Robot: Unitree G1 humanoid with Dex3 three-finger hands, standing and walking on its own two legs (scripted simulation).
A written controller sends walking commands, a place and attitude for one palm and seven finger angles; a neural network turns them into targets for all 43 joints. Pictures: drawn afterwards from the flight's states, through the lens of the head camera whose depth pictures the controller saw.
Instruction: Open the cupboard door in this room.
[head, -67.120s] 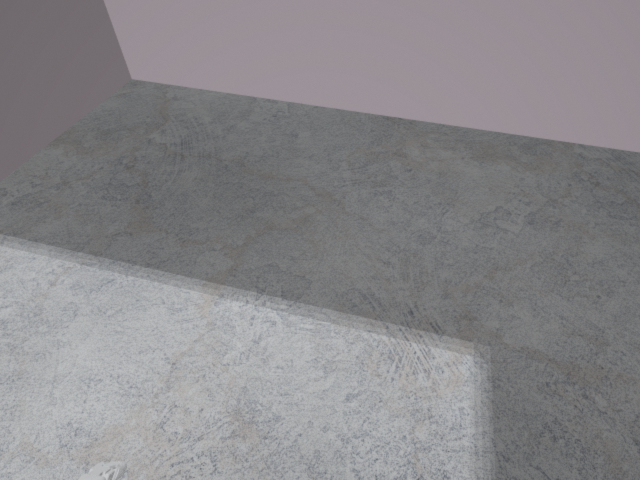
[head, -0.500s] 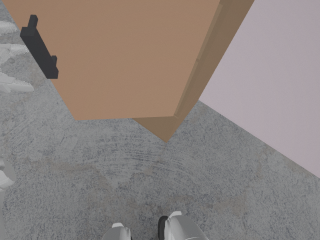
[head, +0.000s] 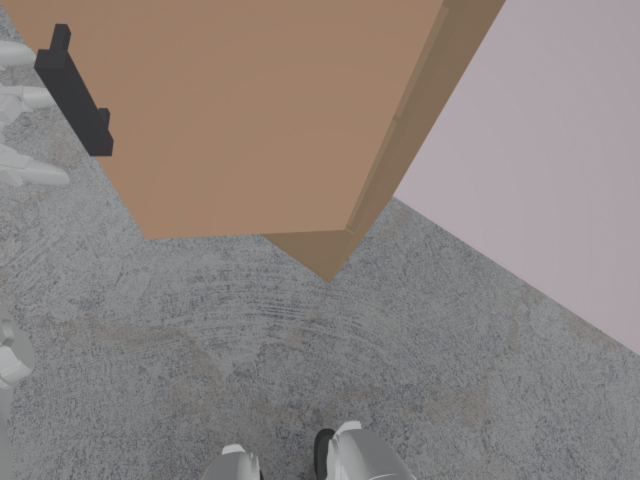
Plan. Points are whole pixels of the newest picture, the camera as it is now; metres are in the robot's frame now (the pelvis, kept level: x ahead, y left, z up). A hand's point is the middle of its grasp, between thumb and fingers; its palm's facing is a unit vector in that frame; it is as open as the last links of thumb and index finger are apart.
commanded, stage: slide the fingers in behind the handle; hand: left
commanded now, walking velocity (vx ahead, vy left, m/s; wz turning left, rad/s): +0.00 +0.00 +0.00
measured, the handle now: (82, 94) +0.54 +0.23 +0.09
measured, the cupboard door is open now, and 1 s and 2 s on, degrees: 42 41 40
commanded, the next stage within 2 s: move the hooked fingers beside the handle in 1.36 s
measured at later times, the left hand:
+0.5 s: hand (38, 127) +0.49 +0.26 +0.09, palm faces +0.07 -1.00 +0.01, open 14.6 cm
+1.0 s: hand (55, 135) +0.48 +0.25 +0.09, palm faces +0.11 -0.99 +0.00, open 15.5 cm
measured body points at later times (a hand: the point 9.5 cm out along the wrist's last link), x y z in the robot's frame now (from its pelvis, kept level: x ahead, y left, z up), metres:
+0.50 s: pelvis +0.01 -0.01 +0.00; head +0.13 +0.03 +0.43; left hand +0.48 +0.32 +0.09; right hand +0.01 -0.27 -0.10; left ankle -0.04 +0.07 -0.69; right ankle +0.02 -0.12 -0.69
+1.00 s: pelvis +0.00 -0.01 +0.00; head +0.12 +0.02 +0.44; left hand +0.47 +0.30 +0.09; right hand +0.02 -0.28 -0.11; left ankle -0.04 +0.07 -0.69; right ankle +0.02 -0.12 -0.69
